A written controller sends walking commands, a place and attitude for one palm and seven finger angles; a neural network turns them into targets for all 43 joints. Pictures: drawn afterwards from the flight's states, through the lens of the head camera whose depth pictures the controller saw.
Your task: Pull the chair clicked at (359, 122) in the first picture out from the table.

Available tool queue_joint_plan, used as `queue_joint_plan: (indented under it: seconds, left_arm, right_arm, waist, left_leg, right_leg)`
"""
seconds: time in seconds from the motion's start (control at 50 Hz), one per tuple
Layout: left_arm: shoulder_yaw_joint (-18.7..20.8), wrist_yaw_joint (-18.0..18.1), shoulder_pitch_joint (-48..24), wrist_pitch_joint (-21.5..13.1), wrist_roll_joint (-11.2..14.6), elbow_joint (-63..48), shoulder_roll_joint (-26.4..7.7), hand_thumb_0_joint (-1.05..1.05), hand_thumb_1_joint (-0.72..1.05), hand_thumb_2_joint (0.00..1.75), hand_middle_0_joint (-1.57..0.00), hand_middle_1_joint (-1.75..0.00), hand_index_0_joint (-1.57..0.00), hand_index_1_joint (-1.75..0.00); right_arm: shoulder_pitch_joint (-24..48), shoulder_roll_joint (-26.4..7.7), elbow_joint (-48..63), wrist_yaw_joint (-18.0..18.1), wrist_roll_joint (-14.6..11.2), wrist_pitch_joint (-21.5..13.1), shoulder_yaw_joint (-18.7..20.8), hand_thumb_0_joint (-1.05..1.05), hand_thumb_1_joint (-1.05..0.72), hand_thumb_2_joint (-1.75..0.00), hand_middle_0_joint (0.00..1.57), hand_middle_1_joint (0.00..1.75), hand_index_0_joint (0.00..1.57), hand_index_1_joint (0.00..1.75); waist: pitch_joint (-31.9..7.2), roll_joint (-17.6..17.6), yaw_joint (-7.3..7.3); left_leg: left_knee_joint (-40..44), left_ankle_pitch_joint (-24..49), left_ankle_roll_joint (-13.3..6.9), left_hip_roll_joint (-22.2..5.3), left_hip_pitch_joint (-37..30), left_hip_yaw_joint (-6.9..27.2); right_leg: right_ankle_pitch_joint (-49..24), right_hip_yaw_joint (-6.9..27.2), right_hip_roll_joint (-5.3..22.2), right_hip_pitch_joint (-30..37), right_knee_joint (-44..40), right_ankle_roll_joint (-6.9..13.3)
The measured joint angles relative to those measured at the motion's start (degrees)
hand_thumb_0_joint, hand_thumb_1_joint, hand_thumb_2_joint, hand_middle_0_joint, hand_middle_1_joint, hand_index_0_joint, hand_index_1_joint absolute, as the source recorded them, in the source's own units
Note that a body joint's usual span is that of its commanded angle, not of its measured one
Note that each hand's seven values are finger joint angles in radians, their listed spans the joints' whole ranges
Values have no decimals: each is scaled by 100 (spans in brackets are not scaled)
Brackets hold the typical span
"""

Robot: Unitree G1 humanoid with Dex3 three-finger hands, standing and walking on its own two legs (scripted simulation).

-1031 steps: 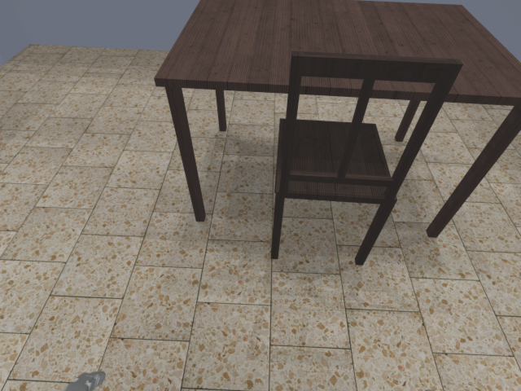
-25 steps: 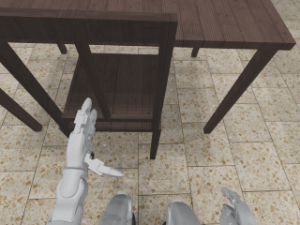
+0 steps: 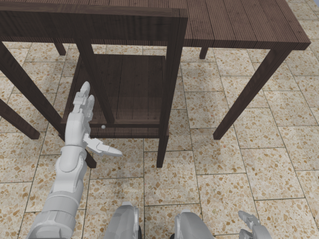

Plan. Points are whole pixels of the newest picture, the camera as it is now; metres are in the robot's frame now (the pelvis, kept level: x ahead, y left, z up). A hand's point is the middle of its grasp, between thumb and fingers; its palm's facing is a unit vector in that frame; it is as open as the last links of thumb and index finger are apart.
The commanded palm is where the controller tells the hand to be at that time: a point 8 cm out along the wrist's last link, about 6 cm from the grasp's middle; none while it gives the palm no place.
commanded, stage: push the fingers through the gap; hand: left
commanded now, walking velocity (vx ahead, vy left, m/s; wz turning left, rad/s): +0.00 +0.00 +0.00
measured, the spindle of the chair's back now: (100, 90) +0.48 +0.16 +0.04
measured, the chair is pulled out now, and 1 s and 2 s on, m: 0.00 0.00 0.00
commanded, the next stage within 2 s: hook a spindle and tug to test in 1.04 s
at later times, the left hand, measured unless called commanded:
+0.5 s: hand (106, 109) +0.43 +0.14 +0.02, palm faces +0.03 -1.00 -0.02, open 16.9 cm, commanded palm +0.41 +0.19 +0.02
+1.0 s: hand (109, 105) +0.45 +0.14 +0.01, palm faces +0.04 -1.00 -0.03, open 16.9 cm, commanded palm +0.42 +0.19 +0.02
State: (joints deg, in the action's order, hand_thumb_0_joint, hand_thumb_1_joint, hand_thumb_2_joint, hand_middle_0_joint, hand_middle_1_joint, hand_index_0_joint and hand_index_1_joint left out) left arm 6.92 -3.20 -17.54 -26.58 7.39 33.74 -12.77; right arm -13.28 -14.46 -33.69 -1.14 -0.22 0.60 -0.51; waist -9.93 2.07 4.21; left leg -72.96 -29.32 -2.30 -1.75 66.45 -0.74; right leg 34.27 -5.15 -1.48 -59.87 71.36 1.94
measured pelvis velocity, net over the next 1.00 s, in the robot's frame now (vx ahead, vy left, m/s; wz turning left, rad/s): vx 0.00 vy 0.00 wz -0.02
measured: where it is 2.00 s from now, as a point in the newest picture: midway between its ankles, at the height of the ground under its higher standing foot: outside the picture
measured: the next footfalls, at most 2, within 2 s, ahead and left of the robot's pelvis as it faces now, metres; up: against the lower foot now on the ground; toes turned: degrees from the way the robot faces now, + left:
none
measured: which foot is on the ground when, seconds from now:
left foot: down 0.00-1.00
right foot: down 0.00-1.00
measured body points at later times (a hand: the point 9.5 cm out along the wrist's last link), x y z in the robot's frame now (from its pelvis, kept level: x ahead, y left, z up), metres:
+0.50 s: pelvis +0.00 +0.00 +0.00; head +0.13 +0.02 +0.43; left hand +0.42 +0.20 +0.02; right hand +0.08 -0.25 -0.12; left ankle +0.04 +0.09 -0.62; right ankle +0.00 -0.11 -0.62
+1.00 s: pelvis +0.00 +0.00 +0.00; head +0.13 +0.02 +0.43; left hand +0.44 +0.19 +0.02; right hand +0.06 -0.25 -0.12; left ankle +0.04 +0.09 -0.62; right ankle +0.00 -0.11 -0.62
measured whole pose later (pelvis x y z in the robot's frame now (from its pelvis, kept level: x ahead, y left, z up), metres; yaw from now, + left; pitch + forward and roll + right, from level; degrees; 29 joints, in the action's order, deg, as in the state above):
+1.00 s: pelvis +0.00 +0.00 +0.00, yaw -1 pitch +25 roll -3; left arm 13.7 -1.1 -33.4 -29.9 4.6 51.1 -14.3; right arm -16.3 -13.8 -35.3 -2.5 0.9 4.4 -0.4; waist -9.6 2.4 7.0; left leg -72.8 -29.1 -2.8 -2.3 69.2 -1.7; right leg 33.5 -4.1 -2.0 -63.1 71.2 1.5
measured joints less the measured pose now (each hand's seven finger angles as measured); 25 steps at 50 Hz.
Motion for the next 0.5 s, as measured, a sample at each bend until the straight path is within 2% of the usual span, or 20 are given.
queue_joint_plan:
  seconds: [0.06, 0.1, 0.22, 0.3, 0.38, 0.5]
  left_arm:
    - [-11, -63, -20, 129, 91, 1, 35, -2, -49, 30, -6, -7, -5, -7]
    - [-6, -29, -6, 95, 118, -85, 97, -2, -50, 30, -6, -7, -5, -7]
    - [126, 176, -442, -206, -60, 230, 88, -2, -50, 30, -6, -8, -6, -8]
    - [259, 137, -917, -112, -125, 787, -66, -2, -50, 30, -6, -8, -6, -8]
    - [388, 35, -1061, 13, -42, 984, -102, -2, -49, 30, -6, -8, -6, -8]
    - [481, 87, -1106, -179, -75, 982, -83, -2, -49, 30, -6, -8, -6, -8]
  right_arm:
    - [-8, -9, 24, 22, -11, 16, 33, 0, -91, -90, 20, 30, 20, 30]
    - [-19, -5, 7, 40, -2, 0, 43, 0, -91, -90, 20, 30, 20, 30]
    - [-37, 30, -129, 27, 58, -23, 9, 0, -91, -90, 20, 30, 20, 30]
    - [-51, 52, -127, -7, 55, 37, -19, 0, -91, -90, 20, 30, 20, 30]
    - [-109, 59, -93, -21, 49, 89, -17, 0, -91, -90, 20, 30, 20, 30]
    - [-221, 51, -152, -34, 77, 98, 7, 0, -91, -90, 20, 30, 20, 30]
  waist:
    - [63, 31, 18]
    - [85, 37, 17]
    - [24, 24, 45]
    - [15, 28, 109]
    - [30, 42, 152]
    - [30, 42, 166]
  left_leg:
    - [15, 15, -9, -8, 20, -12]
    - [52, 31, -18, -13, 8, -35]
    - [44, 41, -32, -8, 76, -63]
    - [-31, 33, -32, -7, 196, -46]
    - [-37, 33, -35, -27, 252, -59]
    - [-3, 29, -45, -41, 247, -81]
  right_leg:
    - [-29, 13, -7, -23, -25, -12]
    - [-55, 38, -11, -22, -59, -24]
    - [-58, 65, -2, -107, -27, -38]
    - [-41, 46, 0, -219, 48, -30]
    - [-58, 62, -19, -281, 43, -34]
    - [-75, 88, -34, -284, -2, -49]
